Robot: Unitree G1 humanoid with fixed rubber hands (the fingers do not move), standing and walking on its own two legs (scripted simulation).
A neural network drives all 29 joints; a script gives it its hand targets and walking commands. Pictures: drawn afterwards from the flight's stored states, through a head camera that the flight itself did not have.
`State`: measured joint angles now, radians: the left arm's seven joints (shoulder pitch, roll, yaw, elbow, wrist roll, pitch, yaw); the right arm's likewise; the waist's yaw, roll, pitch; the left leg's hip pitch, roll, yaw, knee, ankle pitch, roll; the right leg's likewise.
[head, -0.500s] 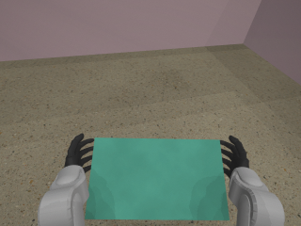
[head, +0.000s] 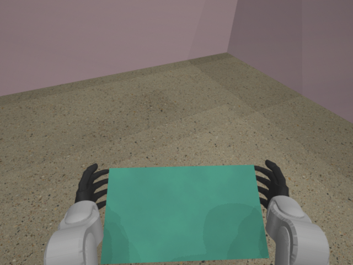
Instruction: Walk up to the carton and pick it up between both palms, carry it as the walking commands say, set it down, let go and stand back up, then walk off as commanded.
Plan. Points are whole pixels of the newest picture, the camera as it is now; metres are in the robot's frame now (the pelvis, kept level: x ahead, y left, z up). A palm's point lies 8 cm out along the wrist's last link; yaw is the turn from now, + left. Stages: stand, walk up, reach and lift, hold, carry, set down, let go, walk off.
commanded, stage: carry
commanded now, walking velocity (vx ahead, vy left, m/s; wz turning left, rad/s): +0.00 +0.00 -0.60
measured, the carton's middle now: (181, 211) +0.27 +0.01 +0.02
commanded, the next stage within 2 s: none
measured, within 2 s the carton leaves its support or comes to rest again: neither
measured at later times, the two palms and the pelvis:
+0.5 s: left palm (178, 196) +0.27 +0.02 +0.08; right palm out of the picture +0.14 -0.32 +0.08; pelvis -0.02 -0.06 -0.01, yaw -20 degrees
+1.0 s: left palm (167, 203) +0.24 +0.04 +0.10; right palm out of the picture +0.14 -0.30 +0.11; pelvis -0.03 -0.07 +0.00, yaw -16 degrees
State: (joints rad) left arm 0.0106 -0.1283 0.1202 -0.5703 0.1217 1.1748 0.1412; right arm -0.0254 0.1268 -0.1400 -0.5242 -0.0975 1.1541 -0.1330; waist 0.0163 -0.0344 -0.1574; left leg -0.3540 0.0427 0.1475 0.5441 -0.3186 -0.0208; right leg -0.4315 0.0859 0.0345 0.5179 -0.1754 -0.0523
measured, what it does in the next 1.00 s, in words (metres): steps on the spot, turning right: right foot, then left foot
